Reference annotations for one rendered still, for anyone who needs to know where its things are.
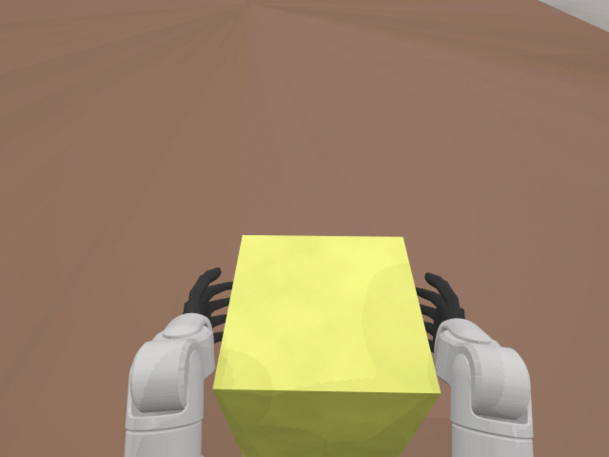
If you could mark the right robot hand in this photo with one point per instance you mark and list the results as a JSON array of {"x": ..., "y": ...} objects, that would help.
[{"x": 447, "y": 305}]

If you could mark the left robot hand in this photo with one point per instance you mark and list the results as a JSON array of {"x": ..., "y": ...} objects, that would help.
[{"x": 201, "y": 293}]

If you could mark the carton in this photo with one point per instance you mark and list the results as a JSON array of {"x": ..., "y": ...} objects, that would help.
[{"x": 324, "y": 351}]

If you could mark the right robot forearm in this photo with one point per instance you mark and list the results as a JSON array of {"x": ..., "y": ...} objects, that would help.
[{"x": 490, "y": 405}]

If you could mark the left robot forearm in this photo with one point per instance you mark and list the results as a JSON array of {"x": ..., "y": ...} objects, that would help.
[{"x": 166, "y": 390}]

